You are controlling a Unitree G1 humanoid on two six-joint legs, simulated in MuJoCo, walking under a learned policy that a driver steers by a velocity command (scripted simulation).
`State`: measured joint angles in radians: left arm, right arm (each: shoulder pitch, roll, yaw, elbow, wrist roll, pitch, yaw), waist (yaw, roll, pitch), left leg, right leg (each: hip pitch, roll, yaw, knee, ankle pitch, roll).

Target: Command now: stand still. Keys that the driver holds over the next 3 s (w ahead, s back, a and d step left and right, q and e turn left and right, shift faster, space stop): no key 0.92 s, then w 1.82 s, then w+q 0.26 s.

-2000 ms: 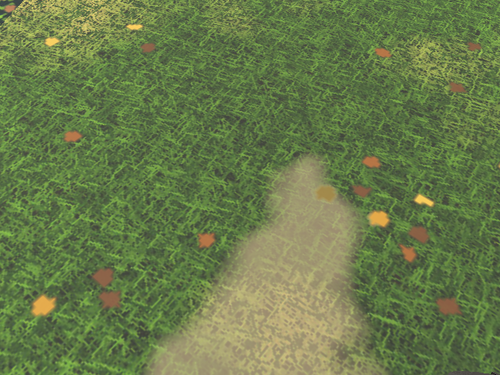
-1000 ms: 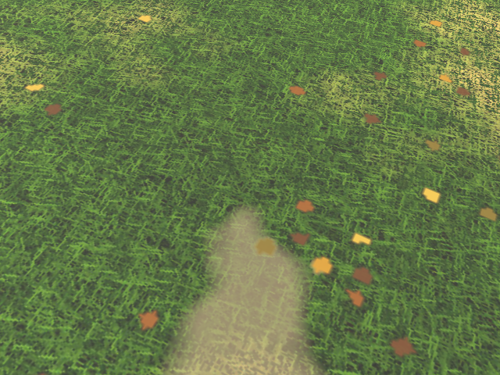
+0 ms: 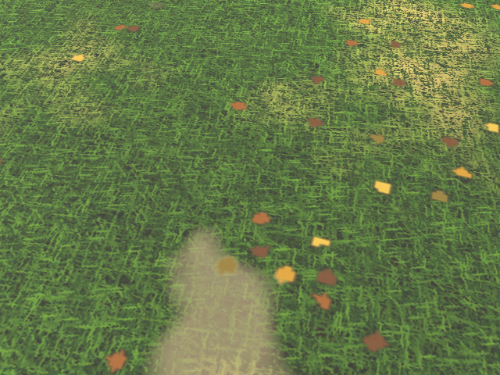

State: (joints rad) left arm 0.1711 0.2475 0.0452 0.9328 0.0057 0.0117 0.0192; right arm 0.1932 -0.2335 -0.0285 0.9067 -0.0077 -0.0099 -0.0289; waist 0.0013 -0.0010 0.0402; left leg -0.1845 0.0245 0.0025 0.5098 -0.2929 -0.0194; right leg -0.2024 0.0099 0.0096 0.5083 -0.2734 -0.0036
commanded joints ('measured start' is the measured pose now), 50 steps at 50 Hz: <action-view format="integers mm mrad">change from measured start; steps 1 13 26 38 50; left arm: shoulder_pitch -17 -1 21 54 115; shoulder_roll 102 97 80 64 87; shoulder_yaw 19 11 -1 -11 -1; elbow -21 68 123 146 153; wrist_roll -1 -4 -5 -6 -22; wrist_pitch -11 -10 -11 -12 -13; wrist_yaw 7 15 17 19 26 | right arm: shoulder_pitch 3 18 57 98 131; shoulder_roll -122 -110 -94 -73 -67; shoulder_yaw -25 -17 -7 1 -3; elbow -24 57 121 158 168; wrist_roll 1 3 4 5 18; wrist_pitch -9 -4 -2 -2 -3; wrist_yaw -4 -9 -16 -18 -26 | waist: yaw -5 -2 -1 -1 7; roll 0 5 0 0 -31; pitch -32 -18 -5 4 78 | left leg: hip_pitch -9 -12 -23 -34 -153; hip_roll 34 17 9 4 -38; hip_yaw -33 -19 -11 -8 22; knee -87 -100 -108 -109 -41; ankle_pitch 180 170 144 129 -358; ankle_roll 23 19 17 17 60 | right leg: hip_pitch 12 17 5 -8 -106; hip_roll -42 -39 -34 -31 -38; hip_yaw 44 35 27 22 60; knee -79 -90 -103 -109 -138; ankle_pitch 170 169 146 129 -465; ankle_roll -18 -18 -19 -21 -80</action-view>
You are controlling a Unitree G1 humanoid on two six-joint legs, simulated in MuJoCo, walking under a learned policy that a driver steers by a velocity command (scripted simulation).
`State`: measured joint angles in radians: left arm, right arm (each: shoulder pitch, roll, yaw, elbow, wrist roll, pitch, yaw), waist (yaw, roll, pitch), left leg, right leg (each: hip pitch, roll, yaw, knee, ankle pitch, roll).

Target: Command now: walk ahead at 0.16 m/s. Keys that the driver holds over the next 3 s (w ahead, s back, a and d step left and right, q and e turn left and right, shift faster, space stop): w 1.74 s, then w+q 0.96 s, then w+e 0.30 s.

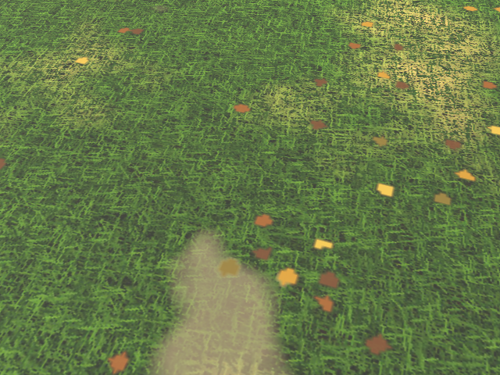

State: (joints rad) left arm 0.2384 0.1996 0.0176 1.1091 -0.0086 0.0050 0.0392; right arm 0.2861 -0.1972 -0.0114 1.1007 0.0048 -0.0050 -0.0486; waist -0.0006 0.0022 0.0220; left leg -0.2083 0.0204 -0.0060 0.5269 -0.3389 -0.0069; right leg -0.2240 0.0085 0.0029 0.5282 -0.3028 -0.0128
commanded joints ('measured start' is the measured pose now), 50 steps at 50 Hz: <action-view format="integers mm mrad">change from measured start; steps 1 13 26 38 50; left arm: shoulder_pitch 59 -74 -396 -105 145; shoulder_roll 148 104 91 104 198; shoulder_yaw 32 31 17 40 53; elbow -28 -161 -311 -192 -117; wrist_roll -10 -39 -26 15 -9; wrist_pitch -17 -121 -110 -126 -108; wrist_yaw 2 -38 -84 -87 -33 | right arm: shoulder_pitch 28 279 280 128 -298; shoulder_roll -85 -125 -163 -99 -86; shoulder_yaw -16 -39 -42 -55 -46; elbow -39 -10 -41 -150 -297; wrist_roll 5 0 13 20 13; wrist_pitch -18 -123 -88 -103 -97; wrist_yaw -4 49 21 26 55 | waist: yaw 15 -64 -55 -27 70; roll -59 110 108 -64 -38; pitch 120 113 141 -48 61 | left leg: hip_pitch -157 343 217 -330 -445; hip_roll -30 334 218 137 89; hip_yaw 32 -532 -59 -86 6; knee -25 -351 -430 724 80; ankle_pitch -299 -99 439 73 452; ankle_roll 55 264 166 70 14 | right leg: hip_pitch -99 -735 -388 12 121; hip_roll -81 -68 -42 -229 -200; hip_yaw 138 66 -57 249 68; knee -183 686 25 -372 -421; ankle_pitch -488 -94 316 171 271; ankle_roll -98 -65 -47 -222 -193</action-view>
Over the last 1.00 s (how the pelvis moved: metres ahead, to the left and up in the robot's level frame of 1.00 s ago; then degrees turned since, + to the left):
0.00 0.00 0.00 0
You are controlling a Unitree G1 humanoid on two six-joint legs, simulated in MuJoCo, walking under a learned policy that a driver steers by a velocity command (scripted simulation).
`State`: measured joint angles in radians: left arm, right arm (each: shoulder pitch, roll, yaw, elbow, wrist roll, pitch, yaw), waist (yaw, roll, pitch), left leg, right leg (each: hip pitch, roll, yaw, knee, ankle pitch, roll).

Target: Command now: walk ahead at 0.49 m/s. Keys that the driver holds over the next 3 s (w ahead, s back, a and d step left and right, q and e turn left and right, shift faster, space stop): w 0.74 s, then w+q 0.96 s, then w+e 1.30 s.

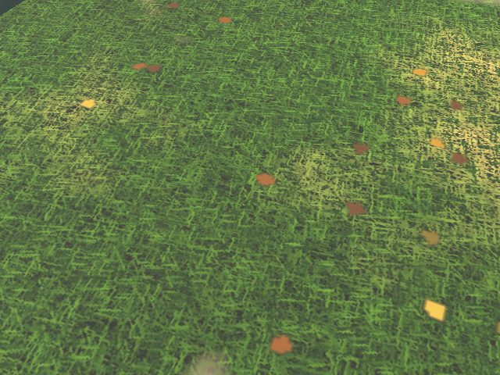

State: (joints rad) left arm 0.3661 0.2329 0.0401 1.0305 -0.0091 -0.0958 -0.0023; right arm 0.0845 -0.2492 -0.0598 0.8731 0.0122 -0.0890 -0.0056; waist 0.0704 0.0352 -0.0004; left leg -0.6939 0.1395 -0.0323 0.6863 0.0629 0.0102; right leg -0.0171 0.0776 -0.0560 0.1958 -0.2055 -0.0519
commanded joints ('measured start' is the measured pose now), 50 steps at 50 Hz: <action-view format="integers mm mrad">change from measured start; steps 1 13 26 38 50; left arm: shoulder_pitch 37 -97 -363 84 -126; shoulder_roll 165 150 60 219 133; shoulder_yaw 31 25 23 79 51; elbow -30 -104 -192 -104 -99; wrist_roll -11 -25 -3 -3 27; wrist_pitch -1 -31 9 -3 -29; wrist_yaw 9 5 -5 -23 11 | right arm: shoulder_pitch -124 155 286 367 122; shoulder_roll -36 -105 -141 -63 -53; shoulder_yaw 4 -20 -25 5 -32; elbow -82 -20 69 85 0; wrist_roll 8 -12 -2 14 11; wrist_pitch -14 -20 -18 -22 31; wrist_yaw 19 32 -1 6 1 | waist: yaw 7 -124 -124 53 -69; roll -71 9 20 -250 -80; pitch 91 -81 65 -368 39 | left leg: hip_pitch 27 711 587 -12 -17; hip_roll -35 153 50 -175 -10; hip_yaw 31 -328 -19 -94 -86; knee -106 -442 -589 647 230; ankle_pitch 34 -205 -60 -637 -57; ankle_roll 2 220 186 24 23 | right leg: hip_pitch -44 -706 -640 426 -115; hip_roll -285 -181 -182 -470 -310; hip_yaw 129 122 59 772 18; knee -71 1070 432 115 -90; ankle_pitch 179 -148 328 -138 262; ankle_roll -153 -15 40 -286 -124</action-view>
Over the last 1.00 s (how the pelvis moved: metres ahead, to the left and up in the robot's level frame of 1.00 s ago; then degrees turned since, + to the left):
0.45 -0.01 0.01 1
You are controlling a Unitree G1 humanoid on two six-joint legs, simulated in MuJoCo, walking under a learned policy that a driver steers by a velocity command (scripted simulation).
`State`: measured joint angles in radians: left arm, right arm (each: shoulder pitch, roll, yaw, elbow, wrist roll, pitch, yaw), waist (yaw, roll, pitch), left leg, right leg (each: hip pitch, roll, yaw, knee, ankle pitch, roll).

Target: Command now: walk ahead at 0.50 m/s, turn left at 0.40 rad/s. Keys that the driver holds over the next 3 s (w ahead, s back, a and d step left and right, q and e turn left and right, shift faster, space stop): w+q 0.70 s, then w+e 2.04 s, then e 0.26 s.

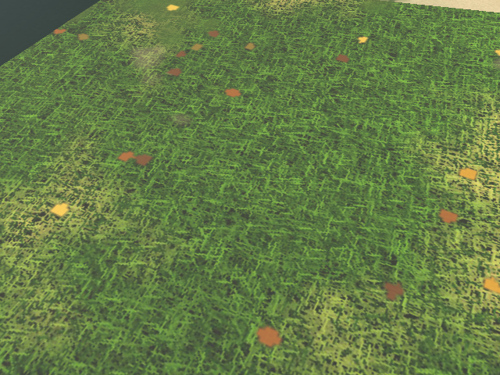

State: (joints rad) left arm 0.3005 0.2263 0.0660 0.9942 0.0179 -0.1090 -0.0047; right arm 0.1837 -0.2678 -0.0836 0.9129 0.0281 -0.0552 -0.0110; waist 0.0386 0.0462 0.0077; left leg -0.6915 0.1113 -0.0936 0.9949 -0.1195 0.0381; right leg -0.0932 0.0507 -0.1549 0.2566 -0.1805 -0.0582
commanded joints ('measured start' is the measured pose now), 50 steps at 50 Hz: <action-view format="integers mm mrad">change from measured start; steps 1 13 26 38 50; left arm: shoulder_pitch -60 -15 -220 -72 -15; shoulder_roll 142 235 112 226 209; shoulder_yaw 24 50 16 49 35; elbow -64 -68 -242 -239 -216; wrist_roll -1 -33 -5 -1 -40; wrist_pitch -14 61 7 -42 13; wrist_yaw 17 46 18 -14 0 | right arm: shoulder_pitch -8 24 76 155 -56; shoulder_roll -30 -117 -162 -62 -39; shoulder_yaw -6 -42 -43 -6 20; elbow -51 -161 -194 -192 -293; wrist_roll -6 2 -11 -25 -38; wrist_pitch -6 2 -20 -2 -49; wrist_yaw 12 73 3 -7 5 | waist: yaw -29 -140 -44 36 -8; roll -92 -146 -7 37 -137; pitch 38 -80 -28 -171 -24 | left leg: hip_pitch -6 363 449 482 128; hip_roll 13 -172 10 -50 -64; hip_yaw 0 234 -157 -194 50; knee -140 -412 -775 -294 -256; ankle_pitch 173 -35 203 70 -54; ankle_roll -5 128 242 91 -50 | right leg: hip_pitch -39 179 -499 9 -116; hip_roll -271 -318 -144 -168 -206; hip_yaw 81 -84 201 287 448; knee -154 382 582 208 -60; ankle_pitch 246 987 42 108 154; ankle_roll -106 -23 126 -29 -173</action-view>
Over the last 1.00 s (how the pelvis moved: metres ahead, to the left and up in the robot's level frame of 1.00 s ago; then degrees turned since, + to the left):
0.57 -0.01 0.00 5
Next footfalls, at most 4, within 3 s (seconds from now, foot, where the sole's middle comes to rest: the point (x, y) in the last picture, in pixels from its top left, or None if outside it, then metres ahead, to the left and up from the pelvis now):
0.28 left None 0.32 0.15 -0.78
0.76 right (263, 331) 0.63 0.03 -0.78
1.20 left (162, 293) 0.74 0.34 -0.78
1.70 right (246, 211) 1.06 0.10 -0.78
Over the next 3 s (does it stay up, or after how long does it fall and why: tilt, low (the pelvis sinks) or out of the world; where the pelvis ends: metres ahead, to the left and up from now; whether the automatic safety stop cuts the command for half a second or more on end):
stays up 1.50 -0.03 0.00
